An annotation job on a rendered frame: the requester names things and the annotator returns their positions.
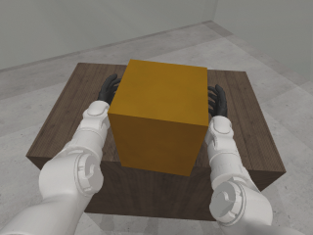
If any right robot hand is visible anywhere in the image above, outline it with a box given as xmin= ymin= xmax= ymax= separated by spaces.
xmin=207 ymin=84 xmax=228 ymax=118

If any robot left forearm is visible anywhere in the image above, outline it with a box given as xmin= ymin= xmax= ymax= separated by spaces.
xmin=38 ymin=100 xmax=111 ymax=193

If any robot right forearm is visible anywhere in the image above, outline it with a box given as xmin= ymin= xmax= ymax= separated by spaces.
xmin=204 ymin=116 xmax=262 ymax=195

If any right robot upper arm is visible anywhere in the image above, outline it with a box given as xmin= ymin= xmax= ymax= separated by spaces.
xmin=209 ymin=180 xmax=305 ymax=235

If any carton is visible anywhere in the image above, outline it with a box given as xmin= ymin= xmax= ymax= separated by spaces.
xmin=107 ymin=59 xmax=209 ymax=176

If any left robot upper arm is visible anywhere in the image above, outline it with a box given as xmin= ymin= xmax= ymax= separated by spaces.
xmin=0 ymin=152 xmax=104 ymax=235

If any pedestal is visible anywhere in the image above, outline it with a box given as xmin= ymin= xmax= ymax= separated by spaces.
xmin=25 ymin=63 xmax=287 ymax=221

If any left robot hand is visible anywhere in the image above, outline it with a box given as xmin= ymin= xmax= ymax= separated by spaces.
xmin=97 ymin=73 xmax=122 ymax=106

